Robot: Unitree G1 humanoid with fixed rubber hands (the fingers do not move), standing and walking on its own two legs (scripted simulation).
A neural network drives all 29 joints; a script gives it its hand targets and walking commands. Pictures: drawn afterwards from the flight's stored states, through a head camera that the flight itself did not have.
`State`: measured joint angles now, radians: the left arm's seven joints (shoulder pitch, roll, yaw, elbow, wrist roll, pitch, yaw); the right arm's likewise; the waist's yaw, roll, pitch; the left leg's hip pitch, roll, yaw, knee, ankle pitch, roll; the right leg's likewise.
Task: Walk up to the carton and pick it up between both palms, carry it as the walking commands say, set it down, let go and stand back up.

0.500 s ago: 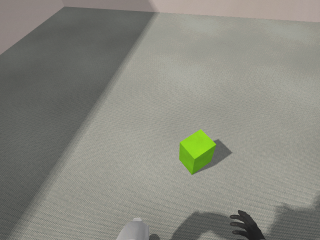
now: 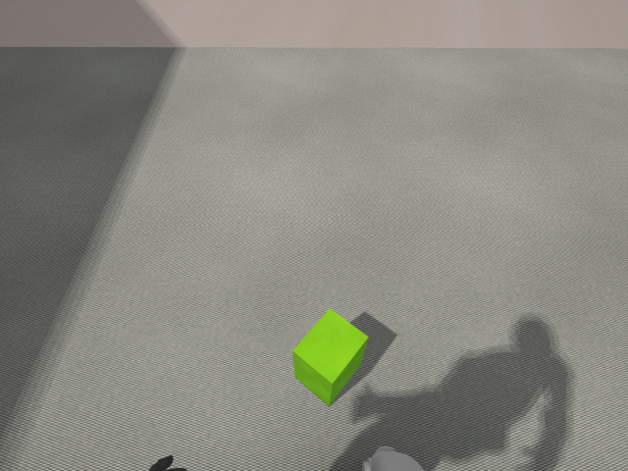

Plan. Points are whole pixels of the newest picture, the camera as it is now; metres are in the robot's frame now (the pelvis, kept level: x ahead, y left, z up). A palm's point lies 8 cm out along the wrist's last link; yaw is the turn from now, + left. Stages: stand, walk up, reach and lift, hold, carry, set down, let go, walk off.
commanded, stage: walk up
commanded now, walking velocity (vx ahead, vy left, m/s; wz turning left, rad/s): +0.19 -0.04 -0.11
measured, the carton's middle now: (329, 358) +0.51 -0.06 -0.66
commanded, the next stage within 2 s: none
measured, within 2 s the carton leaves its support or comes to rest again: neither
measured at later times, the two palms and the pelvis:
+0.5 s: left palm out of the picture +0.06 +0.19 -0.15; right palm out of the picture +0.08 -0.26 -0.15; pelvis +0.05 -0.04 +0.00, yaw +1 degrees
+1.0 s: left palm out of the picture +0.09 +0.17 -0.15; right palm out of the picture +0.01 -0.32 -0.19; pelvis +0.04 -0.08 -0.03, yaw -13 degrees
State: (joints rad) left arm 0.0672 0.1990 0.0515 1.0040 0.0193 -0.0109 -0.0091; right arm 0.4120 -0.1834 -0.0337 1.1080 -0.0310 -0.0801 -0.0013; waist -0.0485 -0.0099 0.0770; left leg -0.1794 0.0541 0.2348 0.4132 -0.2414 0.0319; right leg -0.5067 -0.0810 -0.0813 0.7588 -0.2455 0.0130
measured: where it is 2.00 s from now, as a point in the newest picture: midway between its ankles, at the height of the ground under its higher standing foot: outside the picture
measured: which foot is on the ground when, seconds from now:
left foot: down 0.00-0.12, up 0.14-0.36, down 0.38-0.96, up 0.98-1.00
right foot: up 0.00-0.08, down 0.10-1.00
